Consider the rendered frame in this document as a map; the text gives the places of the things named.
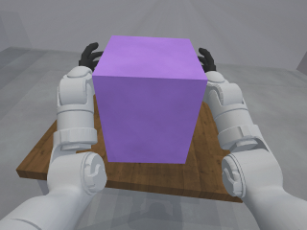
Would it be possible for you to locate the robot right hand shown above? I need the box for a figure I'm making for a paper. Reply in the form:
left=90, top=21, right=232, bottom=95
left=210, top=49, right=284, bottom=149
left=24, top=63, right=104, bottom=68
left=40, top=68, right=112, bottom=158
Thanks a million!
left=198, top=48, right=217, bottom=73

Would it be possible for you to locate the robot left hand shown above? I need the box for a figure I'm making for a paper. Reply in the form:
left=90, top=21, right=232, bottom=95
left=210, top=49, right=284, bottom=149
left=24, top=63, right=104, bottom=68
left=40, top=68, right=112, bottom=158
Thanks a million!
left=79, top=42, right=104, bottom=72

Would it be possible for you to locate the carton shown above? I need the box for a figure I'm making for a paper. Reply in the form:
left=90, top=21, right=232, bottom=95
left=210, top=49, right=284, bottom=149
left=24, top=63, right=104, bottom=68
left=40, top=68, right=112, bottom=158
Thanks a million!
left=91, top=35, right=208, bottom=164

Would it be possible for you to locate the left robot forearm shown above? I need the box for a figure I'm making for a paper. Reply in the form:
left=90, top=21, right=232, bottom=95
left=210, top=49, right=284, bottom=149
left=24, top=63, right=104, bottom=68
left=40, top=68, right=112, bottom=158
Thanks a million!
left=47, top=66, right=98, bottom=190

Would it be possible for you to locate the robot right upper arm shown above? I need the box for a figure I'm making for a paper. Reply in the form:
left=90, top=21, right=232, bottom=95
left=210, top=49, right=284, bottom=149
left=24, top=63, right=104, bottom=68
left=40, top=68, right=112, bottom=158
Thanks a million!
left=222, top=149, right=307, bottom=230

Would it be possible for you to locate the table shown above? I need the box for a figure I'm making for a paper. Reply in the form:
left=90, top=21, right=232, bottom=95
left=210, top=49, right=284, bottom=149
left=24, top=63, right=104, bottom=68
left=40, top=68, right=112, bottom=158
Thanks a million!
left=16, top=94, right=243, bottom=203

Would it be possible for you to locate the right robot forearm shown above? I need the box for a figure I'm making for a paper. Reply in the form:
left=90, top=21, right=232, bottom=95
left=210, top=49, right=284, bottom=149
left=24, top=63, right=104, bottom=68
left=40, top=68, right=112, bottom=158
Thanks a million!
left=202, top=71, right=283, bottom=185

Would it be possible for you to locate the robot left upper arm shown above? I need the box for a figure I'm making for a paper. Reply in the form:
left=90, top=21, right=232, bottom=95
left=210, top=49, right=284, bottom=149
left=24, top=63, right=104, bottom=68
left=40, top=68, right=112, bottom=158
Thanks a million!
left=0, top=151, right=107, bottom=230

